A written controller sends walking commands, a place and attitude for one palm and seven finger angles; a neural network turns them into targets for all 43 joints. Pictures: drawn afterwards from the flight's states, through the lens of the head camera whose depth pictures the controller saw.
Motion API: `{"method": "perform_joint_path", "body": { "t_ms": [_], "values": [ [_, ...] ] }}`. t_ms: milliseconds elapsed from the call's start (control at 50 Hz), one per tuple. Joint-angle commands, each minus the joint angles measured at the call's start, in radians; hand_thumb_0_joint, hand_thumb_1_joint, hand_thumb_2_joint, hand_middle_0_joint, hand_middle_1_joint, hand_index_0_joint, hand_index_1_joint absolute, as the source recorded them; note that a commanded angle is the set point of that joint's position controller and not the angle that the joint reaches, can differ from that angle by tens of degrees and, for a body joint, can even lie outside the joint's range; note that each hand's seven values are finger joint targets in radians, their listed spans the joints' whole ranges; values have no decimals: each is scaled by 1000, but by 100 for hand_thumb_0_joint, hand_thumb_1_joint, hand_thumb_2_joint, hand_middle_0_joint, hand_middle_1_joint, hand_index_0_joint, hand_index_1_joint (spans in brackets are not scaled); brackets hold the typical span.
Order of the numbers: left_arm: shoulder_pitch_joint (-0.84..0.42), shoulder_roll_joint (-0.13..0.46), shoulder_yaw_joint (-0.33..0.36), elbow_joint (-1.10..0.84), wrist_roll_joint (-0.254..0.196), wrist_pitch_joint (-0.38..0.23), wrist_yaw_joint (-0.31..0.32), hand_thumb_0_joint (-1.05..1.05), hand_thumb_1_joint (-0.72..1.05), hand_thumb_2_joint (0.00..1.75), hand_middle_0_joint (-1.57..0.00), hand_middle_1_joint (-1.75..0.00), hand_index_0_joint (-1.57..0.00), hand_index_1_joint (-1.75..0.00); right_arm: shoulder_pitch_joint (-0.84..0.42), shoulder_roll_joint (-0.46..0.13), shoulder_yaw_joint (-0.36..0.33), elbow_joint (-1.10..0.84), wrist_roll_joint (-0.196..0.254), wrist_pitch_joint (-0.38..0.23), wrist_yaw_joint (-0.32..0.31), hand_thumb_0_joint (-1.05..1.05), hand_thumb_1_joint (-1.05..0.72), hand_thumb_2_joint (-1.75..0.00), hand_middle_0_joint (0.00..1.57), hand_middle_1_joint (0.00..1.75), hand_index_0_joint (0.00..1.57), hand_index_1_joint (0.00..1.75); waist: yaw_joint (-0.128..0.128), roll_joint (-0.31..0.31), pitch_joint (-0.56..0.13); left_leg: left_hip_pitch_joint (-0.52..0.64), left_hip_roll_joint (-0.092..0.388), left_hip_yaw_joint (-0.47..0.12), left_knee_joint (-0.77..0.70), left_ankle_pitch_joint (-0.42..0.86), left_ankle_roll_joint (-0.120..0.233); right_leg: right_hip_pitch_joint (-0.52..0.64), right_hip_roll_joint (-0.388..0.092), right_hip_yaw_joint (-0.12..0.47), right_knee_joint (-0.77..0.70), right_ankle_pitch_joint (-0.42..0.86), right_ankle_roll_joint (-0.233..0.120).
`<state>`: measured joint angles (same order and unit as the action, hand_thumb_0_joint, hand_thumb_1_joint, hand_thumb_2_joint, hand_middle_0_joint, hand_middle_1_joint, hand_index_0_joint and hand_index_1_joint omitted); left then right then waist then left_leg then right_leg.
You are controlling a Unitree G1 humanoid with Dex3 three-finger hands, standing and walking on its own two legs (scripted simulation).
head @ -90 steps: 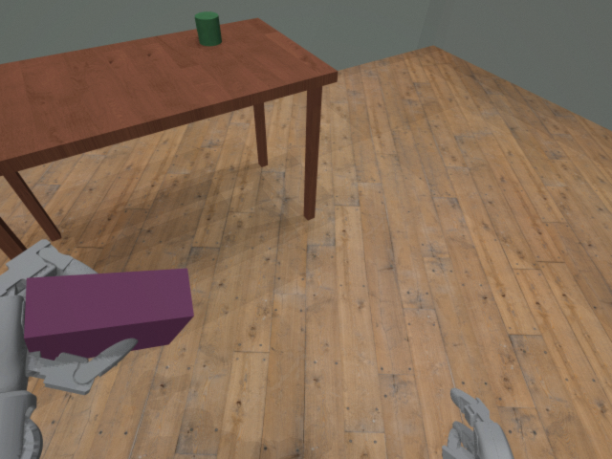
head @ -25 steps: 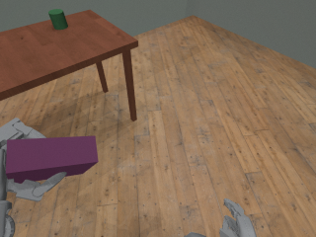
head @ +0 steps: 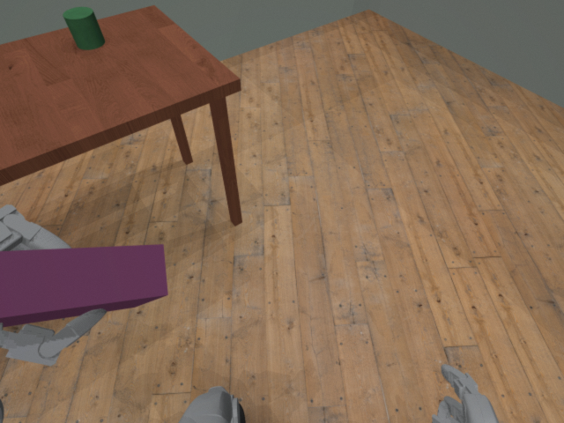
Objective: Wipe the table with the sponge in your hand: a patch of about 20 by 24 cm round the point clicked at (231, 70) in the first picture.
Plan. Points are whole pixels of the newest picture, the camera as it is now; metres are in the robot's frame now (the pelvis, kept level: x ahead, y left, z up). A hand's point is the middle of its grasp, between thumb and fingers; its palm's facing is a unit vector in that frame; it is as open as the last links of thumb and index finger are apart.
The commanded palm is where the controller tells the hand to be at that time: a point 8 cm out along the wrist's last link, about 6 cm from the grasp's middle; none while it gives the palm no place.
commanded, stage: walk to a spot facing it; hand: left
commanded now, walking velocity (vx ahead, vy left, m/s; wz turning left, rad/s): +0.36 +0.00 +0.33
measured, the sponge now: (104, 283) +0.23 +0.20 +0.15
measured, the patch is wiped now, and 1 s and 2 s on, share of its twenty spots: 0.00 0.00 0.00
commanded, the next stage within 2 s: take the last steps up to it in 0.42 s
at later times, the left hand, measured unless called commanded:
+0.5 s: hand (103, 202) +0.32 +0.22 +0.16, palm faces +0.56 -0.70 -0.44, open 9.4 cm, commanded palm +0.25 +0.26 +0.18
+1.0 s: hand (112, 158) +0.38 +0.23 +0.18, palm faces +0.61 -0.68 -0.41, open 9.4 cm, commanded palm +0.32 +0.26 +0.18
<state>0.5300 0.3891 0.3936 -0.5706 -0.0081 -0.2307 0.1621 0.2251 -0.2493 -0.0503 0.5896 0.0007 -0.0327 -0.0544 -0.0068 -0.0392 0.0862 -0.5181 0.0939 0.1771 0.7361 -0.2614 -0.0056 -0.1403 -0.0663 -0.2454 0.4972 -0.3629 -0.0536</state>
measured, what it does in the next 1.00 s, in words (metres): walks ahead: left foot, then right foot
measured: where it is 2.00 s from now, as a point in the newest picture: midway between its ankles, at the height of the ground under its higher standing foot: (287, 345)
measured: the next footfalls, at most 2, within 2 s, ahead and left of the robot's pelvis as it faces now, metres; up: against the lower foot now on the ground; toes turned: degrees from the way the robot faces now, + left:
left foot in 0.08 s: +0.16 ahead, +0.12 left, +0.00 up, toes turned +11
right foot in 0.44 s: +0.23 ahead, -0.16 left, +0.00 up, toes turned -2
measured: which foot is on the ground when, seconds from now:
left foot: up 0.00-0.06, down 0.08-0.44, up 0.46-0.74, down 0.76-1.00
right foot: down 0.00-0.08, up 0.10-0.42, down 0.44-0.76, up 0.78-1.00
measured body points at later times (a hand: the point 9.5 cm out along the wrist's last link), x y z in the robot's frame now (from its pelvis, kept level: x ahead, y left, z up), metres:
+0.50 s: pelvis +0.14 -0.05 -0.02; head +0.17 -0.06 +0.43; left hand +0.28 +0.26 +0.19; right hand +0.33 -0.23 -0.13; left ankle +0.11 +0.10 -0.71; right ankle +0.19 -0.16 -0.74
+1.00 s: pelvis +0.23 -0.05 +0.00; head +0.25 -0.05 +0.45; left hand +0.34 +0.26 +0.20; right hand +0.45 -0.21 -0.09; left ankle +0.21 +0.07 -0.74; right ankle +0.28 -0.16 -0.70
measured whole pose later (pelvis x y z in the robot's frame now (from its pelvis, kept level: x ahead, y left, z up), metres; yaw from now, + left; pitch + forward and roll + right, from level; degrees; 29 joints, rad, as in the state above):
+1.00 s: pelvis +0.23 -0.05 +0.00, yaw +15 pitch +0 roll +0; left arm 0.48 0.35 0.36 -0.54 -0.01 -0.22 0.15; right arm 0.21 -0.13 0.02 0.60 0.01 -0.11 -0.04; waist 0.01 0.00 0.02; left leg -0.27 0.08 0.12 0.54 -0.27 0.00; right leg -0.43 -0.09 -0.12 0.85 -0.42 0.05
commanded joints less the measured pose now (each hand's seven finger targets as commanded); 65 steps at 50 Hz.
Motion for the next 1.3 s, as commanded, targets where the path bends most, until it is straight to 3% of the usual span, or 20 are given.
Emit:
{"method": "perform_joint_path", "body": {
  "t_ms": [0,40,80,100,240,380,400,440,460,560,700,740,780,880,1000,1040,1060,1100,1180,1280],
  "values": [
    [-139,137,72,-187,-13,-41,40,0,10,130,-120,-160,-120,-160,-59,-33,-1,-162,-3,-55,-14,0,-90,-90,20,30,20,30,7,-55,-184,210,-69,76,-180,65,21,63,-236,121,17,541,-53],
    [-193,158,74,-216,-8,-57,42,0,10,130,-120,-160,-120,-160,-41,-53,-11,-163,-5,-64,-27,0,-90,-90,20,30,20,30,-28,95,-256,510,-19,-55,-273,116,84,-114,-167,64,357,490,20],
    [-237,151,53,-208,-17,-72,34,0,10,130,-120,-160,-120,-160,-63,-64,1,-178,2,-77,-4,0,-90,-90,20,30,20,30,-9,309,-234,630,341,-723,-378,402,295,-451,35,164,767,-265,68],
    [-206,216,108,-162,-9,-63,19,0,10,130,-120,-160,-120,-160,-86,-65,4,-150,-3,-77,-1,0,-90,-90,20,30,20,30,-7,267,-228,564,372,-735,-406,252,310,-507,-18,255,830,-242,69],
    [-24,114,114,-271,-32,-73,2,0,10,130,-120,-160,-120,-160,-78,-44,-5,-124,7,-116,13,0,-90,-90,20,30,20,30,14,293,-199,241,189,-265,-446,38,183,-314,-49,139,478,-16,101],
    [-184,72,37,-83,-13,-32,-6,0,10,130,-120,-160,-120,-160,-74,-52,2,-109,17,-114,-24,0,-90,-90,20,30,20,30,13,202,-142,202,117,-198,-264,-76,116,-64,43,25,32,39,128],
    [-211,81,28,-96,-5,-30,-6,0,10,130,-120,-160,-120,-160,-75,-40,7,-109,18,-112,-24,0,-90,-90,20,30,20,30,12,132,-144,153,74,-168,-137,-104,90,-5,-19,97,-71,43,104],
    [-217,193,94,-100,-4,-11,12,0,10,130,-120,-160,-120,-160,-115,-9,25,-122,9,-107,-24,0,-90,-90,20,30,20,30,41,-288,-153,-193,-84,-84,387,-370,7,171,-434,618,-209,252,-85],
    [-246,181,86,-139,-11,-15,15,0,10,130,-120,-160,-120,-160,-123,-43,3,-111,3,-117,-22,0,-90,-90,20,30,20,30,32,-259,-161,-181,-39,-178,517,-309,-6,125,-453,612,-200,311,-110],
    [-95,179,141,-223,-4,-47,27,0,10,130,-120,-160,-120,-160,-145,-9,26,-127,-2,-62,-11,0,-90,-90,20,30,20,30,13,-146,-191,-8,-8,-95,261,-206,-28,92,-308,194,-58,765,-59],
    [-70,129,113,-251,-25,-49,57,0,10,130,-120,-160,-120,-160,-70,-36,-15,-163,0,-58,-17,0,-90,-90,20,30,20,30,-13,-31,-279,342,-83,30,-291,63,-3,32,-224,119,157,488,5],
    [-79,126,106,-262,-31,-71,55,0,10,130,-120,-160,-120,-160,-73,-82,-34,-172,8,-67,-15,0,-90,-90,20,30,20,30,-9,364,-292,607,259,-456,-347,434,190,-371,-22,82,547,-158,97],
    [-113,165,104,-196,-13,-76,31,0,10,130,-120,-160,-120,-160,-82,-72,-26,-152,9,-83,-6,0,-90,-90,20,30,20,30,-6,329,-235,549,354,-625,-386,338,285,-533,-32,227,735,-271,78],
    [-129,129,68,-252,-12,-62,11,0,10,130,-120,-160,-120,-160,-91,-68,-12,-126,12,-110,-1,0,-90,-90,20,30,20,30,12,288,-165,310,203,-271,-426,151,197,-380,-47,154,502,-60,96],
    [-152,103,51,-111,-12,-36,13,0,10,130,-120,-160,-120,-160,-91,-57,7,-108,4,-114,-24,0,-90,-90,20,30,20,30,15,233,-155,189,150,-167,-341,-141,118,-70,34,39,96,15,106],
    [-189,125,57,-69,-1,-27,14,0,10,130,-120,-160,-120,-160,-84,-41,10,-100,4,-100,-28,0,-90,-90,20,30,20,30,15,39,-158,80,62,-90,-68,-237,66,40,-71,210,-95,-17,50],
    [-200,173,82,-49,3,-20,18,0,10,130,-120,-160,-120,-160,-91,-17,17,-109,2,-91,-26,0,-90,-90,20,30,20,30,20,-261,-151,-118,-63,-25,222,-312,16,114,-292,602,-223,-36,-59],
    [-270,189,91,-58,-17,-31,14,0,10,130,-120,-160,-120,-160,-141,-50,5,-102,-1,-110,-15,0,-90,-90,20,30,20,30,22,-260,-98,-205,-38,-201,515,-218,-8,49,-397,792,-308,-90,-135],
    [-193,150,82,-87,-6,-71,0,0,10,130,-120,-160,-120,-160,-138,-31,23,-80,-1,-76,-10,0,-90,-90,20,30,20,30,8,-78,-151,-122,4,-161,399,-94,-27,57,-275,340,-192,376,-83],
    [-86,164,113,-135,-11,-76,26,0,10,130,-120,-160,-120,-160,-114,-31,5,-128,-7,-81,-10,0,-90,-90,20,30,20,30,32,-85,-205,38,-23,-42,-8,-55,-6,108,-253,282,-165,430,-91]
  ]
}}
